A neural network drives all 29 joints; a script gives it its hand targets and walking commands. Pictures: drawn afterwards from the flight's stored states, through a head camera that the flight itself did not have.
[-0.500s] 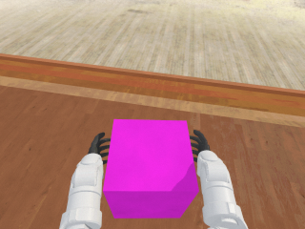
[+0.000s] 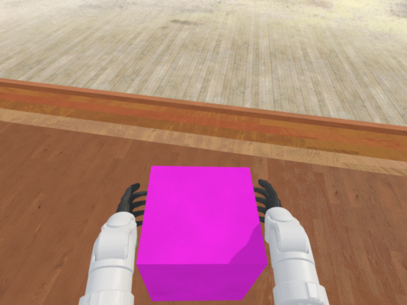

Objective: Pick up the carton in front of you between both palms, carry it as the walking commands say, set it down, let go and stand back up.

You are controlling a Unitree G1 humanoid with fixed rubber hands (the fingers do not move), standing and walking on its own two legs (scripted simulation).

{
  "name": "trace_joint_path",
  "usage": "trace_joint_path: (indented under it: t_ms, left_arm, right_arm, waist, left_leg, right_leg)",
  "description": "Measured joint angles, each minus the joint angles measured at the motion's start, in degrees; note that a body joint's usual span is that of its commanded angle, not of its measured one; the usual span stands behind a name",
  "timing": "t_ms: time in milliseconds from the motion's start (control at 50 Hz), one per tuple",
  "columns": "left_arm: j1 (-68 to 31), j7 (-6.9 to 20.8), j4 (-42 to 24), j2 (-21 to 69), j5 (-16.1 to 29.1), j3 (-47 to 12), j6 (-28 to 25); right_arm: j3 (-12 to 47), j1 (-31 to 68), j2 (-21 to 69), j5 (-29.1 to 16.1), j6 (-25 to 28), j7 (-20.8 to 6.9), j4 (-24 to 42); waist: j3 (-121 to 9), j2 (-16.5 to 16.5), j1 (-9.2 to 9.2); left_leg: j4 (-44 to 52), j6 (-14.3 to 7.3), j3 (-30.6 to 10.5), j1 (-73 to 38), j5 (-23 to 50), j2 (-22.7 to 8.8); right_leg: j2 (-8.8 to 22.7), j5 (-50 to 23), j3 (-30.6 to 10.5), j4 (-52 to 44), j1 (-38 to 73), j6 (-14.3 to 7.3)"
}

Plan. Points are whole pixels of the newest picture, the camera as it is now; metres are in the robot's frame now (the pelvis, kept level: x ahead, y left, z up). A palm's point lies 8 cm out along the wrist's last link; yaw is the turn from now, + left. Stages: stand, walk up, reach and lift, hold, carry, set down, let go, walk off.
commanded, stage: reach and lift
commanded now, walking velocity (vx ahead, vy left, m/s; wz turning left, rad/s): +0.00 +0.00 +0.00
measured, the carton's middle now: (199, 236) +0.28 +0.00 -0.04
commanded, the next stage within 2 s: hold in 0.04 s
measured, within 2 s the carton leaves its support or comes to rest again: neither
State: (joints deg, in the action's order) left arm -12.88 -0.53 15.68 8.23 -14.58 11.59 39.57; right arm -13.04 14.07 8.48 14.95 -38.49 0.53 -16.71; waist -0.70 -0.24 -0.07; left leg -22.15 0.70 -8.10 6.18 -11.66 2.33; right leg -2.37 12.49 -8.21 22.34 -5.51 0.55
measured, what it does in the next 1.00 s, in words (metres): stands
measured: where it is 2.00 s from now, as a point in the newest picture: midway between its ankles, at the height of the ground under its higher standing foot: outside the picture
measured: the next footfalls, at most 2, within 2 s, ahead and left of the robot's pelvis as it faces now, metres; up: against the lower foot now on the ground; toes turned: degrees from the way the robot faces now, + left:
left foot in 1.84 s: +0.16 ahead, +0.09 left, +0.00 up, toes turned +7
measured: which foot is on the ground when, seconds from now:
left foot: down 0.00-1.00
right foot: down 0.00-1.00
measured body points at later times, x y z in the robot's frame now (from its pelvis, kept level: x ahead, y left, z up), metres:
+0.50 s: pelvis -0.01 +0.00 +0.00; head -0.06 +0.00 +0.45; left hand +0.28 +0.15 +0.04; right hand +0.29 -0.15 +0.04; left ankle +0.01 +0.13 -0.74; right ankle +0.00 -0.13 -0.74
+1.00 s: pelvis -0.01 +0.00 +0.00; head -0.05 +0.00 +0.45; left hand +0.29 +0.15 +0.04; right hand +0.29 -0.15 +0.04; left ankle +0.01 +0.13 -0.74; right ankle +0.00 -0.13 -0.74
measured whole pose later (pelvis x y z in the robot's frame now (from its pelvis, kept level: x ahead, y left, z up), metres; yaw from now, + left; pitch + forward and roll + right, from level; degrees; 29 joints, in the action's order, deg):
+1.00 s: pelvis -0.01 +0.00 +0.00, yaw +0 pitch -6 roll +0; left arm -13.6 -0.1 12.3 8.4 -14.9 11.3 44.0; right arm -12.8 14.7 8.6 15.3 -42.8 0.0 -13.3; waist 0.4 -0.2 -0.1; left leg -21.2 0.7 -7.6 3.8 -11.0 2.1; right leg -2.2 11.7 -7.7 21.4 -3.2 0.5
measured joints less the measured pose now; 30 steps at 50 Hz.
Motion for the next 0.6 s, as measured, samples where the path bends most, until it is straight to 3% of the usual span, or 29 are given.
trace_joint_path:
  t_ms: [200,600]
  left_arm:
    - [1.49,-0.36,-4.74,-0.28,1.24,-1.68,3.01]
    - [-2.69,0.44,-1.79,0.57,-0.57,1.32,3.85]
  right_arm:
    - [1.75,-1.48,-0.31,-1.31,-3.06,0.27,4.76]
    - [-1.53,2.49,0.57,0.77,-3.67,-0.62,1.89]
  waist:
    - [-0.11,-0.04,0.15]
    - [1.51,0.00,-0.01]
  left_leg:
    - [1.64,0.01,-0.06,-2.11,0.80,-0.12]
    - [-0.48,-0.03,0.47,-1.21,0.67,0.02]
  right_leg:
    - [0.14,-0.82,0.14,-1.69,2.15,-0.01]
    - [0.10,-0.68,0.19,0.53,1.14,0.15]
